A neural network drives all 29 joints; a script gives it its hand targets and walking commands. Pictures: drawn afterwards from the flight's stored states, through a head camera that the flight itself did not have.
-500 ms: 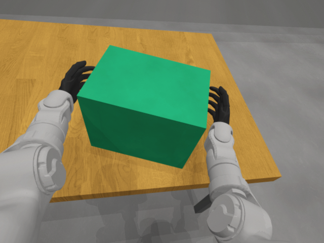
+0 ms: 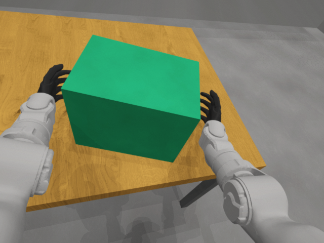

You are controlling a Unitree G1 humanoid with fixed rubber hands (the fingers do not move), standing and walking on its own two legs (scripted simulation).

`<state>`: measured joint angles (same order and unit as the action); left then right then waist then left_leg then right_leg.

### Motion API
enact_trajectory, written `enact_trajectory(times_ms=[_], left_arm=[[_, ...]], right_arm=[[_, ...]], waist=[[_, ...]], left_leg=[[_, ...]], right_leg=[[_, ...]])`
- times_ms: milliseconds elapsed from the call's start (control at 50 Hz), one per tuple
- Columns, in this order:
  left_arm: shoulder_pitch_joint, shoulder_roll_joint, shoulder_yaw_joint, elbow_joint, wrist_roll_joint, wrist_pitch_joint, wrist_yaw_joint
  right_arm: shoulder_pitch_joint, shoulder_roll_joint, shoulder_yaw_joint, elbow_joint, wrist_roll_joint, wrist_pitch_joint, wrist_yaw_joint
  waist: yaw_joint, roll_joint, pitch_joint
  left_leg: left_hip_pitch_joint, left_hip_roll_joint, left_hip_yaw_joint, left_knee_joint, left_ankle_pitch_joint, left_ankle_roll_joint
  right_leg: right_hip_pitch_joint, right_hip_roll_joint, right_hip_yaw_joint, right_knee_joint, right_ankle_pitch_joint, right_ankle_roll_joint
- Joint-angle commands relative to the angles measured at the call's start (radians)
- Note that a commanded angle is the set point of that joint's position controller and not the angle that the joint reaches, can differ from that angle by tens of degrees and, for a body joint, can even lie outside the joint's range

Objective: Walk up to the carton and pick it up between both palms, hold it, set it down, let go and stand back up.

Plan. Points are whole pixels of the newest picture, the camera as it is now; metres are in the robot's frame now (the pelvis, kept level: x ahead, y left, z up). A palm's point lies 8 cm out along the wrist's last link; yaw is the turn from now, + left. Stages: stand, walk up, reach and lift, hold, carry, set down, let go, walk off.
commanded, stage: set down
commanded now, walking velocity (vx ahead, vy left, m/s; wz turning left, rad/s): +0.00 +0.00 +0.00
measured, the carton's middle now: (136, 103) +0.49 -0.03 +0.04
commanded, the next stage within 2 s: none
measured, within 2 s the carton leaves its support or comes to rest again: neither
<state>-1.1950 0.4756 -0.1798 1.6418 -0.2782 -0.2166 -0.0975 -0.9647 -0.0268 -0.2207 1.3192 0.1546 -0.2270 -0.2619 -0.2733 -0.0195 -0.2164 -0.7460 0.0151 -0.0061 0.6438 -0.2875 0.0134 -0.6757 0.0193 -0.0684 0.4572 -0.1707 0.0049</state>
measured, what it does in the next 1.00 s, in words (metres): stands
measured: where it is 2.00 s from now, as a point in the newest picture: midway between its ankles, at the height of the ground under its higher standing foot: outside the picture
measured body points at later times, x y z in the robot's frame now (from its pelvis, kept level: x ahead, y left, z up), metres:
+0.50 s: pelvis -0.04 +0.00 -0.01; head +0.03 +0.05 +0.43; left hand +0.50 +0.19 +0.18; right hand +0.39 -0.27 +0.18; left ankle -0.02 +0.08 -0.72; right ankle +0.00 -0.13 -0.72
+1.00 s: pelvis -0.01 -0.01 +0.01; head +0.05 +0.05 +0.45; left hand +0.53 +0.19 +0.17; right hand +0.41 -0.24 +0.15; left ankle -0.02 +0.08 -0.72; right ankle +0.00 -0.13 -0.72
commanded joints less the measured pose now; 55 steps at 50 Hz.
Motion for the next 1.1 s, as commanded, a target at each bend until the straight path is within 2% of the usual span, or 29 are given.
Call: enact_trajectory(times_ms=[0, 80, 160, 200, 280, 300, 340, 480, 580, 600, 640, 660, 680, 700, 720, 740, 760, 780, 800, 820, 840, 860, 900, 920, 980, 1000, 1020, 1060, 1080], left_arm=[[-0.576, 0.169, -0.064, -0.183, -0.073, -0.069, 0.01], [-0.61, 0.157, -0.151, -0.19, -0.154, -0.061, -0.008], [-0.645, 0.139, -0.231, -0.18, -0.227, -0.032, -0.03], [-0.66, 0.144, -0.264, -0.128, -0.255, -0.007, -0.043], [-0.697, 0.191, -0.321, 0.015, -0.306, 0.038, -0.048], [-0.701, 0.198, -0.332, 0.037, -0.316, 0.044, -0.047], [-0.709, 0.207, -0.345, 0.056, -0.324, 0.053, -0.046], [-0.745, 0.238, -0.337, 0.015, -0.317, 0.058, -0.058], [-0.761, 0.256, -0.292, -0.071, -0.296, 0.061, -0.064], [-0.65, 0.205, -0.295, 0.051, -0.262, 0.082, -0.079], [-0.69, 0.229, -0.263, -0.077, -0.259, 0.078, -0.085], [-0.69, 0.219, -0.276, -0.095, -0.261, 0.081, -0.084], [-0.685, 0.22, -0.251, -0.118, -0.254, 0.078, -0.083], [-0.688, 0.245, -0.221, -0.151, -0.243, 0.074, -0.082], [-0.702, 0.262, -0.2, -0.192, -0.228, 0.071, -0.078], [-0.679, 0.268, -0.181, -0.226, -0.216, 0.074, -0.077], [-0.661, 0.28, -0.143, -0.243, -0.192, 0.081, -0.076], [-0.65, 0.286, -0.124, -0.259, -0.175, 0.094, -0.073], [-0.64, 0.288, -0.103, -0.262, -0.155, 0.108, -0.072], [-0.624, 0.297, -0.073, -0.281, -0.136, 0.119, -0.071], [-0.63, 0.292, -0.074, -0.29, -0.131, 0.131, -0.068], [-0.608, 0.289, -0.058, -0.279, -0.117, 0.143, -0.066], [-0.6, 0.272, -0.068, -0.3, -0.12, 0.163, -0.067], [-0.596, 0.265, -0.069, -0.275, -0.12, 0.176, -0.069], [-0.589, 0.275, -0.056, -0.299, -0.131, 0.185, -0.071], [-0.606, 0.281, -0.063, -0.297, -0.138, 0.184, -0.07], [-0.614, 0.274, -0.074, -0.322, -0.146, 0.178, -0.066], [-0.596, 0.277, -0.067, -0.322, -0.158, 0.174, -0.066], [-0.579, 0.282, -0.06, -0.281, -0.156, 0.181, -0.071]], right_arm=[[-0.402, -0.258, 0.018, -0.126, 0.039, -0.021, 0.031], [-0.48, -0.311, 0.029, -0.113, 0.068, 0.0, 0.05], [-0.574, -0.34, 0.044, -0.148, 0.102, 0.032, 0.063], [-0.619, -0.353, 0.057, -0.162, 0.119, 0.072, 0.075], [-0.677, -0.371, 0.077, -0.185, 0.123, 0.182, 0.095], [-0.685, -0.368, 0.081, -0.186, 0.122, 0.202, 0.095], [-0.687, -0.359, 0.085, -0.181, 0.123, 0.231, 0.094], [-0.665, -0.33, 0.098, -0.198, 0.14, 0.271, 0.086], [-0.658, -0.318, 0.108, -0.278, 0.16, 0.261, 0.068], [-0.555, -0.258, 0.125, -0.127, 0.135, 0.291, 0.074], [-0.589, -0.28, 0.11, -0.275, 0.141, 0.27, 0.06], [-0.587, -0.294, 0.082, -0.287, 0.128, 0.26, 0.05], [-0.589, -0.284, 0.095, -0.32, 0.124, 0.25, 0.047], [-0.586, -0.284, 0.091, -0.367, 0.12, 0.242, 0.043], [-0.576, -0.293, 0.068, -0.396, 0.105, 0.231, 0.033], [-0.55, -0.29, 0.062, -0.421, 0.091, 0.221, 0.022], [-0.537, -0.28, 0.075, -0.431, 0.09, 0.216, 0.016], [-0.523, -0.285, 0.072, -0.433, 0.089, 0.216, 0.012], [-0.506, -0.287, 0.065, -0.425, 0.086, 0.216, 0.004], [-0.49, -0.286, 0.073, -0.429, 0.091, 0.214, -0.004], [-0.491, -0.291, 0.065, -0.422, 0.088, 0.213, -0.009], [-0.474, -0.291, 0.078, -0.413, 0.093, 0.218, -0.011], [-0.462, -0.3, 0.067, -0.421, 0.097, 0.225, -0.02], [-0.467, -0.301, 0.07, -0.395, 0.099, 0.231, -0.019], [-0.468, -0.304, 0.106, -0.424, 0.126, 0.246, -0.017], [-0.475, -0.309, 0.1, -0.423, 0.127, 0.258, -0.018], [-0.477, -0.311, 0.092, -0.424, 0.127, 0.261, -0.017], [-0.479, -0.304, 0.119, -0.433, 0.139, 0.267, -0.006], [-0.477, -0.301, 0.145, -0.408, 0.152, 0.281, 0.001]], waist=[[0.008, 0.365, -0.744], [-0.017, 0.362, -0.734], [-0.03, 0.317, -0.734], [-0.029, 0.271, -0.671], [-0.04, 0.162, -0.469], [-0.042, 0.148, -0.446], [-0.045, 0.145, -0.436], [-0.045, 0.185, -0.512], [-0.03, 0.222, -0.64], [-0.061, 0.198, -0.457], [-0.035, 0.235, -0.56], [-0.075, 0.24, -0.577], [-0.048, 0.244, -0.61], [-0.036, 0.248, -0.653], [-0.052, 0.25, -0.714], [-0.053, 0.25, -0.753], [-0.027, 0.255, -0.765], [-0.024, 0.262, -0.757], [-0.024, 0.264, -0.734], [-0.011, 0.265, -0.712], [-0.02, 0.281, -0.683], [0.0, 0.287, -0.66], [-0.024, 0.307, -0.633], [-0.019, 0.307, -0.582], [0.005, 0.274, -0.556], [-0.007, 0.259, -0.554], [-0.013, 0.281, -0.566], [0.007, 0.258, -0.555], [0.024, 0.245, -0.509]], left_leg=[[0.635, -0.002, -0.027, 0.094, 0.742, -0.153], [0.634, 0.004, -0.044, 0.106, 0.708, -0.15], [0.601, 0.006, -0.057, 0.113, 0.629, -0.13], [0.532, 0.002, -0.058, 0.085, 0.489, -0.102], [0.314, -0.009, -0.063, -0.046, 0.05, -0.012], [0.281, -0.01, -0.065, -0.073, -0.013, 0.006], [0.27, -0.011, -0.067, -0.097, -0.049, 0.023], [0.364, -0.018, -0.065, -0.109, 0.049, 0.025], [0.461, -0.026, -0.045, -0.065, 0.238, -0.001], [0.407, -0.02, -0.075, -0.065, 0.2, 0.009], [0.422, -0.03, -0.056, -0.077, 0.246, -0.017], [0.447, -0.03, -0.06, -0.061, 0.288, -0.031], [0.458, -0.033, -0.054, -0.042, 0.346, -0.035], [0.475, -0.042, -0.041, -0.034, 0.381, -0.04], [0.499, -0.044, -0.038, -0.023, 0.424, -0.049], [0.536, -0.043, -0.037, -0.013, 0.492, -0.059], [0.551, -0.044, -0.03, -0.005, 0.559, -0.064], [0.58, -0.038, -0.033, -0.005, 0.611, -0.075], [0.608, -0.036, -0.029, -0.006, 0.643, -0.08], [0.631, -0.033, -0.027, -0.007, 0.674, -0.088], [0.648, -0.025, -0.031, -0.01, 0.684, -0.101], [0.651, -0.028, -0.023, -0.012, 0.694, -0.1], [0.7, -0.017, -0.022, -0.023, 0.732, -0.118], [0.713, -0.009, -0.024, -0.024, 0.758, -0.125], [0.697, -0.015, -0.013, -0.047, 0.71, -0.113], [0.678, -0.014, -0.017, -0.065, 0.653, -0.106], [0.697, -0.006, -0.023, -0.073, 0.653, -0.115], [0.724, -0.001, -0.024, -0.071, 0.659, -0.108], [0.713, 0.0, -0.024, -0.077, 0.662, -0.1]], right_leg=[[0.091, 0.026, -0.059, 0.083, 0.421, -0.032], [0.019, 0.022, -0.063, 0.108, 0.331, -0.036], [0.008, 0.015, -0.064, 0.134, 0.284, -0.029], [0.033, 0.001, -0.061, 0.14, 0.231, -0.028], [0.087, -0.043, -0.049, 0.13, 0.027, -0.025], [0.1, -0.049, -0.045, 0.124, -0.005, -0.025], [0.115, -0.053, -0.04, 0.112, -0.029, -0.027], [0.14, -0.061, -0.035, 0.058, 0.044, -0.031], [0.209, -0.052, -0.025, 0.046, 0.213, -0.031], [0.23, -0.057, -0.022, 0.061, 0.208, -0.049], [0.298, -0.058, -0.003, 0.047, 0.284, -0.037], [0.299, -0.053, -0.007, 0.049, 0.34, -0.038], [0.315, -0.051, -0.007, 0.056, 0.379, -0.037], [0.343, -0.05, -0.004, 0.049, 0.411, -0.03], [0.366, -0.045, -0.004, 0.057, 0.475, -0.019], [0.399, -0.039, -0.007, 0.062, 0.545, -0.009], [0.425, -0.036, -0.005, 0.064, 0.587, -0.007], [0.441, -0.031, -0.004, 0.062, 0.61, -0.002], [0.439, -0.025, -0.006, 0.05, 0.614, -0.002], [0.442, -0.021, -0.003, 0.04, 0.617, 0.001], [0.423, -0.015, -0.008, 0.03, 0.587, -0.002], [0.433, -0.012, -0.003, 0.016, 0.585, -0.012], [0.422, -0.001, -0.008, 0.0, 0.586, -0.013], [0.404, 0.003, -0.012, -0.011, 0.555, -0.016], [0.438, 0.004, -0.013, -0.036, 0.519, -0.025], [0.444, 0.002, -0.012, -0.036, 0.502, -0.025], [0.425, 0.003, -0.02, -0.034, 0.478, -0.025], [0.407, 0.005, -0.024, -0.044, 0.441, -0.027], [0.42, 0.005, -0.022, -0.043, 0.432, -0.03]])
